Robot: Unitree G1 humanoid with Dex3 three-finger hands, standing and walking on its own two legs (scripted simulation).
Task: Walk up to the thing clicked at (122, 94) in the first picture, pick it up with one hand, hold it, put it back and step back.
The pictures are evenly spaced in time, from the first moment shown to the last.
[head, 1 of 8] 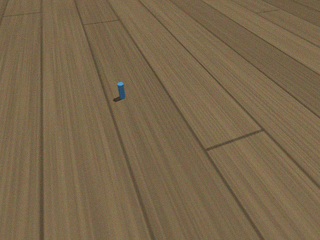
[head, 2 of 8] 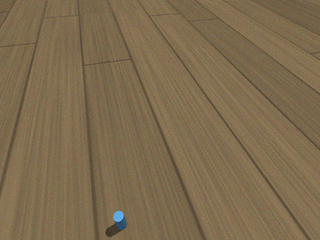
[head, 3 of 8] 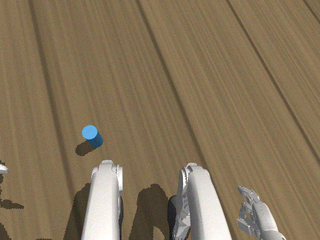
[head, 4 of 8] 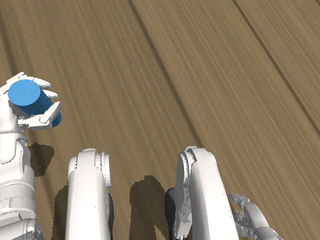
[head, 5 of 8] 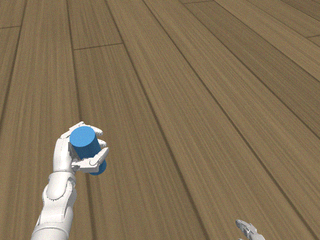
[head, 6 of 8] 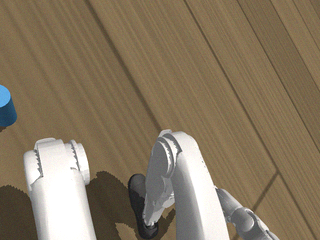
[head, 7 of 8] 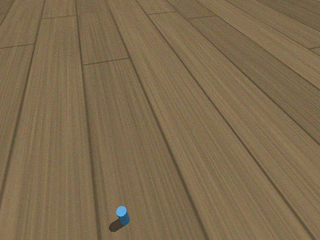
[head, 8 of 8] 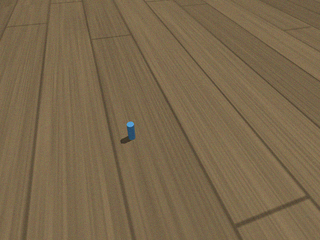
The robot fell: no
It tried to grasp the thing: yes
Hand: left
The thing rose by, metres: 0.69
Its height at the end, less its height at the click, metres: +0.00
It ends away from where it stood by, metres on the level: 0.01
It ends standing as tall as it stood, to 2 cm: yes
